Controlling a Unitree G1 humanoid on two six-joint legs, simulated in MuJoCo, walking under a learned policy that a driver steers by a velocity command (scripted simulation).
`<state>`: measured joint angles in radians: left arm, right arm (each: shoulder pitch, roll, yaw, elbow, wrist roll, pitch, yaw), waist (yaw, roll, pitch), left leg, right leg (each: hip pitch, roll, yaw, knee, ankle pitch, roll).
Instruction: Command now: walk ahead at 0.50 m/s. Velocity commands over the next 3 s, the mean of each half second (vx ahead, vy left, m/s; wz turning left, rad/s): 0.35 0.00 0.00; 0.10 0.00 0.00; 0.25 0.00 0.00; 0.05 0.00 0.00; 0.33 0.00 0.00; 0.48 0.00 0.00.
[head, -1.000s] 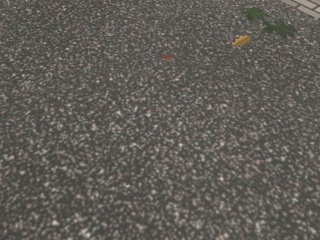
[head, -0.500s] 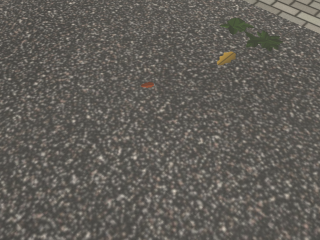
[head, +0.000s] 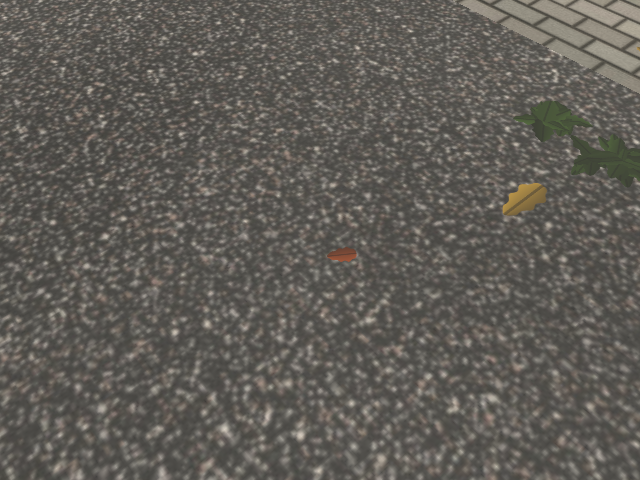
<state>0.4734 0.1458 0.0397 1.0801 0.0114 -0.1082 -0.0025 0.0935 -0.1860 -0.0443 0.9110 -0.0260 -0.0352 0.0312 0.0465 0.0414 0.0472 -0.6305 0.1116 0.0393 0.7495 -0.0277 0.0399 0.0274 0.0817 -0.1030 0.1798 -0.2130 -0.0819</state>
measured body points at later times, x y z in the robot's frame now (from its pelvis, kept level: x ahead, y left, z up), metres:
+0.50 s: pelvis +0.23 +0.06 +0.00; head +0.26 +0.08 +0.45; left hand +0.30 +0.29 -0.16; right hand +0.21 -0.17 -0.14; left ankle +0.24 +0.11 -0.75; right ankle +0.30 -0.08 -0.70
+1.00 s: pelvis +0.30 +0.03 -0.01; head +0.29 +0.03 +0.44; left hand +0.28 +0.25 -0.17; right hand +0.26 -0.19 -0.17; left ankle +0.24 +0.11 -0.75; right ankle +0.30 -0.06 -0.74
